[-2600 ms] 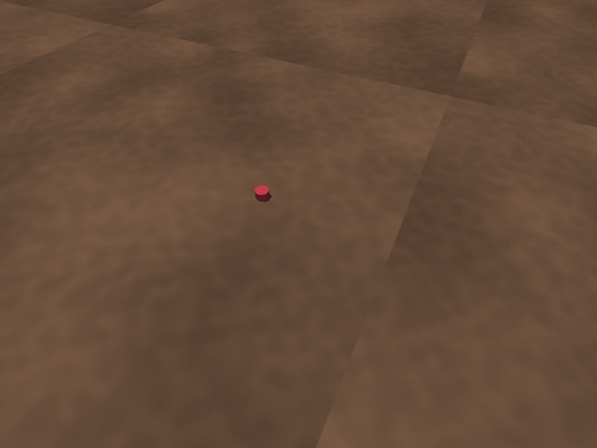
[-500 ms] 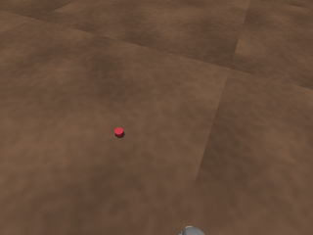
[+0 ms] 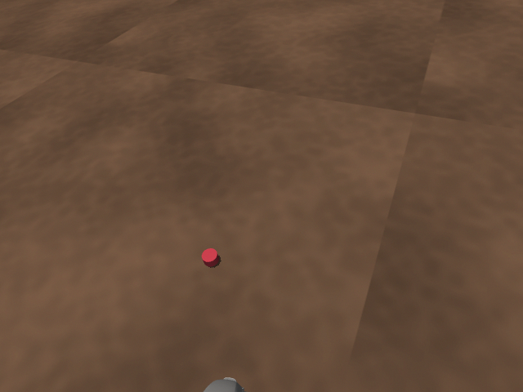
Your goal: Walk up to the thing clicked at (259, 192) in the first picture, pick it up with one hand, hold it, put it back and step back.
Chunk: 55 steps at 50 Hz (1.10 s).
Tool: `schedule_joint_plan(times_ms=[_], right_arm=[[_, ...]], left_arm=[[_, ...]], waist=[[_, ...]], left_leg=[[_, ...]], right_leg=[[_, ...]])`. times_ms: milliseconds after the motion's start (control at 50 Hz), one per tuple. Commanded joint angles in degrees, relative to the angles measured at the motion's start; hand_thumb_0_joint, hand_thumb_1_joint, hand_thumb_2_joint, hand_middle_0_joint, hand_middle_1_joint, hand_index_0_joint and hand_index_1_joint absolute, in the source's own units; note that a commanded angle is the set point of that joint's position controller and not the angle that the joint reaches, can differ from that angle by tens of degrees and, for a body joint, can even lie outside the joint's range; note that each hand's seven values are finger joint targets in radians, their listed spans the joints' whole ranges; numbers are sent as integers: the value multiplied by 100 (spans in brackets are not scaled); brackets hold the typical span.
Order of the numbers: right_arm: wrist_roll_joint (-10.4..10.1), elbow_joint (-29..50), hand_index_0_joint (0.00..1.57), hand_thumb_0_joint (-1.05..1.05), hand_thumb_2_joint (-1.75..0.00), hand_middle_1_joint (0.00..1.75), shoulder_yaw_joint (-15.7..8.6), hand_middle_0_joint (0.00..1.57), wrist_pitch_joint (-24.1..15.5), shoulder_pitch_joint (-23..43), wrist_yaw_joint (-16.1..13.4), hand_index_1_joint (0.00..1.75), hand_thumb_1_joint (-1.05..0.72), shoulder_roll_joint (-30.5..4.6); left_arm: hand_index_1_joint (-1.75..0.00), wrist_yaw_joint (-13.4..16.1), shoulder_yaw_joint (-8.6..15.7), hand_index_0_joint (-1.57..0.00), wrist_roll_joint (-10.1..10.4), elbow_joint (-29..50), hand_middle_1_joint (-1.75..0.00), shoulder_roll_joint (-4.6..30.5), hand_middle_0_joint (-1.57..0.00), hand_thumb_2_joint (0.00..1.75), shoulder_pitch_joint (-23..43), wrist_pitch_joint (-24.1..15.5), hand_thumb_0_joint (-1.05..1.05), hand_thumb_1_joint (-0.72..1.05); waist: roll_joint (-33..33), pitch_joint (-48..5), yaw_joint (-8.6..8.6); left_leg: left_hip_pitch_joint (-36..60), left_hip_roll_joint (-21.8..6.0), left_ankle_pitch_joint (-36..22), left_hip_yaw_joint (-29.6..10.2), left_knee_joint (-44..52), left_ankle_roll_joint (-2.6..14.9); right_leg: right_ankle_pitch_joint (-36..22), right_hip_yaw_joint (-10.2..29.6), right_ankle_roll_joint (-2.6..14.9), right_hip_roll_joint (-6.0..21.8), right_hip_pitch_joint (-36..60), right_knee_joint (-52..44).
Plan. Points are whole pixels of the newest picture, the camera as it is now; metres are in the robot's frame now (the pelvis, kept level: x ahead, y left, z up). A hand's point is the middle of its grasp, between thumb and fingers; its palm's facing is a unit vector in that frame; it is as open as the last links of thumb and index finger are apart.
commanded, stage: walk up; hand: left
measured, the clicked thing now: (210, 257) +0.81 +0.34 -0.76
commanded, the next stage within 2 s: none
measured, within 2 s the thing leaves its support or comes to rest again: neither
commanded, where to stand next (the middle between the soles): +0.40 +0.10 m, yaw -1 degrees
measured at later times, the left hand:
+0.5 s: hand (90, 384) +0.18 +0.35 -0.15, palm faces -0.01 -0.94 -0.35, open 7.4 cm
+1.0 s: hand (110, 297) +0.33 +0.35 -0.12, palm faces -0.01 -0.87 -0.49, open 7.4 cm
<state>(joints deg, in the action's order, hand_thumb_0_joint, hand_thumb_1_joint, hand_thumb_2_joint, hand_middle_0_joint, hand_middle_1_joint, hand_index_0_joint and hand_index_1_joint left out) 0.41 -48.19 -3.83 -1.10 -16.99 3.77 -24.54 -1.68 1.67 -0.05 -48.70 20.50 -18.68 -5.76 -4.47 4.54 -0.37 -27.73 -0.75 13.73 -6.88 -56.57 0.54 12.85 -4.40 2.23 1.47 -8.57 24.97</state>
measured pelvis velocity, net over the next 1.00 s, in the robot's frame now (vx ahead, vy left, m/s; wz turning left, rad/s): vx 0.27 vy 0.07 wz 0.01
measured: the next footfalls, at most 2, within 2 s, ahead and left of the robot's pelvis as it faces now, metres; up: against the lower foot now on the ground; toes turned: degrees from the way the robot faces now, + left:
left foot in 0.24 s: +0.23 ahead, +0.17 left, +0.00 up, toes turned +5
right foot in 0.74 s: +0.32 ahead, -0.03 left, +0.00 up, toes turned -1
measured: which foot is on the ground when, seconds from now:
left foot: up 0.00-0.22, down 0.24-0.76, up 0.78-1.00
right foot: down 0.00-0.28, up 0.30-0.72, down 0.74-1.00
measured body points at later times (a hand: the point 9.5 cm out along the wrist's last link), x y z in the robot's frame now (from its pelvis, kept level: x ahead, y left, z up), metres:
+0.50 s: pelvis +0.16 +0.07 -0.01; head +0.17 +0.10 +0.44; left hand +0.18 +0.40 -0.13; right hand +0.25 -0.23 -0.10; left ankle +0.19 +0.16 -0.74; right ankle +0.18 -0.09 -0.68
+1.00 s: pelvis +0.27 +0.07 -0.01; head +0.30 +0.02 +0.44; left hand +0.33 +0.39 -0.08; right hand +0.34 -0.25 -0.15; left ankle +0.30 +0.24 -0.69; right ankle +0.32 -0.05 -0.74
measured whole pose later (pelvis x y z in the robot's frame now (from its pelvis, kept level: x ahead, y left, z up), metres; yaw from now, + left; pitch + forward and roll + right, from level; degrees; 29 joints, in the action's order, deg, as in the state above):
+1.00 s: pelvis +0.27 +0.07 -0.01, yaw +0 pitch -4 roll +1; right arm 0.5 -47.6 -4.0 1.8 -16.5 2.5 -24.7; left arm 1.2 0.6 -0.7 -47.4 21.5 -17.5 -5.1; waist -5.5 6.2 -0.6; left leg -24.7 -0.8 22.4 -5.8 -56.0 -0.1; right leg 12.7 -2.6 0.4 3.4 -15.1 31.4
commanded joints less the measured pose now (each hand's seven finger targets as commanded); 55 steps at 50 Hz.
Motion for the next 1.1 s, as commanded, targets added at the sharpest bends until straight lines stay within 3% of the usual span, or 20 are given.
schedule_joint_plan(times_ms=[0, 120, 180, 220, 240, 260, 280, 300, 380, 540, 640, 700, 720, 740, 760, 780, 860, 940, 1020, 1080], right_arm=[[58, 428, 20, 0, -90, 30, -296, 20, -59, 174, 10, 30, -90, -803], [128, 596, 20, 0, -90, 30, -247, 20, -159, 694, 122, 30, -90, -741], [130, 534, 20, 0, -90, 30, -319, 20, -175, 471, 128, 30, -90, -842], [180, 273, 20, 0, -90, 30, -418, 20, -236, -298, 87, 30, -90, -1061], [264, 139, 20, 0, -90, 30, -547, 20, -274, -939, 12, 30, -90, -1404], [228, 307, 20, 0, -90, 30, -623, 20, -297, -891, -48, 30, -90, -1780], [26, 383, 20, 0, -90, 30, -631, 20, -277, -772, -70, 30, -90, -1782], [-48, 412, 20, 0, -90, 30, -632, 20, -249, -617, -82, 30, -90, -1684], [-93, 589, 20, 0, -90, 30, -350, 20, -343, -9, -158, 30, -90, -1146], [36, 744, 20, 0, -90, 30, -435, 20, -306, -236, -114, 30, -90, -1249], [112, 845, 20, 0, -90, 30, -418, 20, -169, -217, -46, 30, -90, -1198], [43, 1017, 20, 0, -90, 30, -335, 20, -86, -51, -27, 30, -90, -943], [-6, 1052, 20, 0, -90, 30, -228, 20, -99, -217, -29, 30, -90, -621], [22, 1076, 20, 0, -90, 30, -110, 20, -53, -508, -60, 30, -90, -327], [97, 871, 20, 0, -90, 30, -252, 20, 114, -555, -146, 30, -90, -888], [106, 814, 20, 0, -90, 30, -329, 20, 178, -532, -192, 30, -90, -1064], [25, 446, 20, 0, -90, 30, -336, 20, 216, -628, -167, 30, -90, -936], [-41, 291, 20, 0, -90, 30, -259, 20, 220, -440, -218, 30, -90, -719], [-39, 85, 20, 0, -90, 30, -196, 20, 135, 9, -244, 30, -90, -672], [-13, -172, 20, 0, -90, 30, -209, 20, 40, -117, -312, 30, -90, -720]], left_arm=[[-30, 139, 624, -20, -49, 463, -30, 1728, -20, 90, -250, -121, 0, 90], [-30, 129, 638, -20, -43, 511, -30, 1838, -20, 90, -289, -110, 0, 90], [-30, 165, 615, -20, -34, 536, -30, 1942, -20, 90, -137, -85, 0, 90], [-30, 173, 519, -20, -5, 554, -30, 1792, -20, 90, -166, -51, 0, 90], [-30, 168, 382, -20, 31, 565, -30, 1451, -20, 90, -433, -31, 0, 90], [-30, 123, 302, -20, 78, 589, -30, 992, -20, 90, -794, -7, 0, 90], [-30, 204, 429, -20, 46, 420, -30, 1601, -20, 90, -693, 71, 0, 90], [-30, 210, 424, -20, 9, 364, -30, 1772, -20, 90, -516, 91, 0, 90], [-30, 70, 381, -20, 82, 122, -30, 1535, -20, 90, -778, 132, 0, 90], [-30, 41, 394, -20, -43, 247, -30, 1440, -20, 90, -255, 171, 0, 90], [-30, 109, 405, -20, -20, 210, -30, 1357, -20, 90, -211, 10, 0, 90], [-30, 239, 495, -20, -44, -52, -30, 1431, -20, 90, -1039, -110, 0, 90], [-30, 306, 619, -20, -81, -122, -30, 1763, -20, 90, -1458, -161, 0, 90], [-30, 411, 700, -20, -95, 27, -30, 2268, -20, 90, -1337, -158, 0, 90], [-30, 433, 646, -20, -29, 135, -30, 2262, -20, 90, -935, -75, 0, 90], [-30, 444, 645, -20, -2, 230, -30, 2319, -20, 90, -686, -27, 0, 90], [-30, 447, 458, -20, 13, 343, -30, 1813, -20, 90, -341, -31, 0, 90], [-30, 393, 406, -20, -85, 495, -30, 1634, -20, 90, 40, -7, 0, 90], [-30, 326, 381, -20, -133, 425, -30, 1661, -20, 90, 300, 127, 0, 90], [-30, 283, 353, -20, -26, 373, -30, 1696, -20, 90, 627, 294, 0, 90]], waist=[[1098, 178, -159], [1135, 123, -236], [906, 2, -33], [229, -390, 396], [-797, -803, 646], [-1852, -839, 423], [-939, -792, 483], [-633, -435, 419], [-282, 129, 8], [-446, 161, 265], [-375, 129, 226], [398, -569, -260], [1227, -905, -502], [2162, -928, -309], [1125, -620, -252], [1325, -370, -193], [1227, -126, 34], [1488, -221, 29], [1811, -235, -102], [1513, -439, 89]], left_leg=[[-571, -177, -292, 131, 853, -128], [-11, -450, -442, 565, 2083, 66], [772, -396, -308, 709, 2273, 239], [2181, -124, -221, 772, 2788, 444], [2953, -558, 644, -34, 3219, 694], [3662, -1769, 1101, -2327, 3695, 1088], [3185, -2189, 1495, -3088, 4138, 1458], [2683, -2219, 1410, -2889, 4225, 1603], [1401, -1284, -175, -559, 4283, 817], [1773, -1289, 595, -201, 4470, 1332], [1697, -1123, -419, 53, 3833, 1281], [1555, -707, -1422, 586, 2169, 874], [1045, -311, -835, 823, 916, 605], [-162, 292, 1556, 944, 45, 203], [-352, 134, 1914, 378, -416, 139], [-454, -32, 2087, 329, -808, 163], [-104, -6, 1064, -9, -694, 36], [315, 25, 731, 254, 230, -139], [952, -71, 405, 720, 1480, -207], [1791, 39, -250, 944, 2357, -75]], right_leg=[[-439, 938, 783, 1408, 162, -1245], [-1308, 773, 898, 1597, 324, -770], [-1134, 786, 825, 1655, -39, -391], [-1449, 395, 561, 1156, -547, 1121], [-1164, 43, 342, 629, -1116, 2747], [1639, 113, 22, -263, -2610, 3806], [1947, 494, 133, -153, -2567, 4244], [1799, 683, 146, 14, -2584, 4529], [751, 889, 39, 287, -1902, 3712], [476, 380, -253, 423, -2166, 2128], [121, 128, -148, 217, -1511, 1069], [-747, -56, -88, -68, 184, -113], [-461, 869, 84, 516, 927, -450], [-983, 3171, 528, 2087, 1426, -713], [-373, 3610, 1072, 2457, 837, -761], [18, 3688, 1462, 2570, 386, -725], [-1187, 1661, 746, 1474, -228, -615], [-2172, 795, 868, 1204, -482, -357], [-1585, 643, 810, 1121, -886, -42], [-1080, 733, 684, 1133, -1301, 595]])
